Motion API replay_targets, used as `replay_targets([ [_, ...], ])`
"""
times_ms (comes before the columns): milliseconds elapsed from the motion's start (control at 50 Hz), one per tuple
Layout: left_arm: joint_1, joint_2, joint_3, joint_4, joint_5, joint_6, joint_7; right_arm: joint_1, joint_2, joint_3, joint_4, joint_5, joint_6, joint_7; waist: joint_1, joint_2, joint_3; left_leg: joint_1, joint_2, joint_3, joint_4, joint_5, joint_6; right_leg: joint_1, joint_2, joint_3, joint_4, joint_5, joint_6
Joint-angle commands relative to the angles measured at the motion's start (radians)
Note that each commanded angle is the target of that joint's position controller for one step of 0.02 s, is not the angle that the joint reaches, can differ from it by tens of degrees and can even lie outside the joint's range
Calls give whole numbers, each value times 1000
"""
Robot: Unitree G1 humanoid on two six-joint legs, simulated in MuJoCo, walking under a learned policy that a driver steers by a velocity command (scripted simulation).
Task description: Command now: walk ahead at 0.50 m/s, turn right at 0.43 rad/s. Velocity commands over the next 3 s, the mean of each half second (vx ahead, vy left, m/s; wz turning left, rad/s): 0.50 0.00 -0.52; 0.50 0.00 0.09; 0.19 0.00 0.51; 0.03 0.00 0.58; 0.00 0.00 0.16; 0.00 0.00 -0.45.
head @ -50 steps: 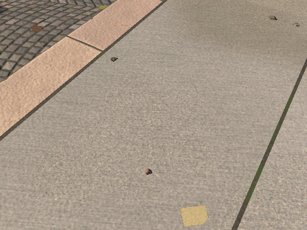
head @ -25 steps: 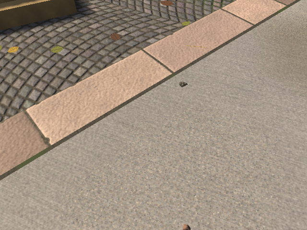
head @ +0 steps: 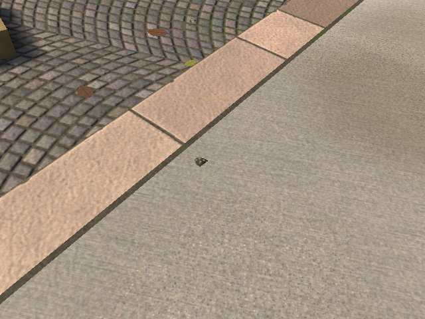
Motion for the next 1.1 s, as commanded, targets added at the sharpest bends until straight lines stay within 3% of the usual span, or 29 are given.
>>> replay_targets([
  [20, 11, 13, 4, -59, 4, -3, -10, -68, -124, -27, -52, -1, -17, -15, 35, 110, 40, 1, 279, -102, -151, 300, 137, -44, -25, 33, -115, 152, 0],
  [100, -141, -8, -10, -121, 9, -7, -38, -17, -160, -35, -23, 9, -2, -26, -24, 89, 86, 66, 298, -32, -151, 290, 120, -45, -18, -48, -299, 227, -20],
  [180, -236, -5, -12, -192, 4, -6, -64, 29, -182, -43, 7, 26, 27, -29, -48, 94, 111, 200, 335, 7, -87, 365, 100, -77, -3, -109, -389, 116, -54],
  [240, -184, 33, 9, -214, 4, 1, -72, 3, -225, -53, 0, 34, 46, -37, 11, 149, 38, 229, 331, 55, 87, 801, 68, 95, 83, -199, -408, -35, -107],
  [260, -89, 66, 28, -197, 2, 4, -70, -8, -238, -56, -4, 35, 54, -42, 69, 162, -20, 216, 318, 70, 229, 936, 56, 223, 129, -224, -420, -68, -133],
  [280, 73, 120, 59, -157, 2, 5, -59, -26, -236, -53, -10, 40, 58, -45, 159, 140, -104, 128, 279, 92, 443, 913, 25, 463, 173, -221, -500, 0, -171],
  [300, 216, 214, 94, -127, 4, 16, -34, -11, -196, -37, -34, 20, 48, -46, 208, 11, -194, -142, 229, 90, 762, 540, -22, 775, 32, 16, -528, 27, -233],
  [320, 153, 309, 101, -154, 3, 4, -32, 69, -50, 11, -97, 5, 11, -29, 78, -230, -302, -587, -3, -45, 1130, -359, -80, 1086, -231, 643, -674, -108, -450],
  [340, 196, 210, 73, -163, 12, -6, -35, -43, -151, -9, -110, 38, -32, -11, 161, -86, -374, -688, 27, -260, 1186, -356, -54, 1106, -249, 725, -778, -161, -429],
  [360, 165, 156, 57, -155, 19, -16, -36, -123, -172, -15, -137, 67, -46, -4, 154, -48, -231, -737, 70, -251, 1143, -274, -28, 999, -213, 556, -770, -90, -372],
  [380, 97, 127, 47, -162, 11, -22, -38, -126, -153, -10, -135, 50, -49, -11, 97, 56, -138, -689, 117, -247, 1035, -197, -22, 832, -163, 426, -768, 17, -328],
  [400, 30, 86, 34, -176, 11, -22, -36, -130, -156, -17, -121, 22, -39, -21, 60, 81, -87, -621, 148, -237, 949, -154, -25, 706, -117, 325, -785, 108, -291],
  [420, 0, 89, 32, -194, 24, -24, -32, -100, -159, -22, -124, 16, -25, -19, 25, 29, -72, -551, 161, -245, 917, -131, -37, 610, -106, 302, -804, 184, -302],
  [480, -1, 110, 38, -191, 18, -32, -19, -96, -131, -20, -128, 1, 5, -20, 2, 45, -49, -497, 151, -217, 791, -76, -84, 483, -62, 219, -840, 275, -302],
  [580, 70, 108, 32, -146, 14, -31, 0, -247, -75, 7, -152, 6, 7, -10, 73, -11, -17, -468, 117, -182, 424, 259, -99, 472, -6, 85, -846, 231, -228],
  [640, 115, 124, 31, -114, 15, -38, -5, -328, -87, 10, -171, 25, 1, 4, 119, -28, 14, -465, 107, -173, 326, 344, -72, 526, -50, 100, -852, 129, -217],
  [720, 155, 138, 35, -71, 18, -32, -3, -388, -109, 7, -213, 32, -6, 26, 135, -20, 56, -596, 101, -179, 272, 206, -7, 728, -136, 121, -805, 212, -204],
  [780, 118, 156, 41, -66, 18, -20, 7, -312, -126, 0, -208, 34, -6, 40, 83, -35, 15, -486, 54, -142, 251, 86, 44, 776, -138, 66, -713, 501, -165],
  [820, 83, 149, 34, -81, 23, -11, 15, -88, -182, -34, -148, 27, -1, 32, -33, -3, -135, -134, -4, -111, 224, 150, 97, 697, -59, -29, -437, 756, -116],
  [840, 91, 113, 16, -107, 45, -13, 22, 67, -250, -51, -131, 23, 4, 24, -81, 116, -251, 140, 167, -362, 220, 203, 169, 493, -1, -79, -130, 460, -74],
  [860, 210, 22, -10, -122, 42, -36, 7, 99, -301, -62, -119, 27, 4, 32, -6, 380, -324, 449, 356, -860, 106, 2, 337, 77, 188, -61, 183, -342, -1],
  [880, 148, 97, -5, -119, 23, -60, -4, 103, -209, -42, -124, 47, 8, 31, -55, 267, -300, 472, 348, -924, 32, -183, 305, -52, 139, 53, 265, -390, -12],
  [900, 42, 129, 3, -149, -1, -76, -13, 46, -179, -33, -141, 40, 15, 23, -63, 192, -162, 356, 322, -794, 14, -153, 265, -108, 97, 42, 254, -300, -20],
  [920, -12, 119, -1, -161, 10, -86, -11, -2, -178, -31, -158, 29, 21, 19, -43, 82, -97, 231, 287, -703, 4, -53, 242, -82, 61, 24, 197, -233, -22],
  [940, -37, 115, 4, -170, 34, -89, -7, -35, -165, -26, -170, 25, 25, 17, -16, 29, -47, 129, 255, -642, -16, 53, 235, -51, 37, 14, 121, -191, -13],
  [980, -5, 105, 9, -178, 44, -78, -3, -61, -158, -22, -183, 19, 26, 12, 32, 95, -44, 33, 216, -583, -44, 205, 245, 31, 15, 11, 37, -168, 11],
  [1020, -2, 87, 6, -176, 48, -60, 6, -68, -169, -25, -182, 19, 27, 2, 50, 105, -26, -43, 194, -499, -34, 473, 243, 56, 24, -17, -32, -168, 45],
  [1060, -39, 66, 0, -186, 53, -48, 16, -50, -202, -36, -169, 23, 35, -12, 47, 102, -27, -95, 159, -421, -3, 678, 222, 80, 56, -43, -138, -93, 74],
  [1100, -93, 45, -7, -193, 51, -43, 18, -28, -208, -41, -154, 36, 54, -27, 28, 122, -54, -122, 109, -375, 35, 691, 169, 136, 92, -51, -261, 36, 81],
])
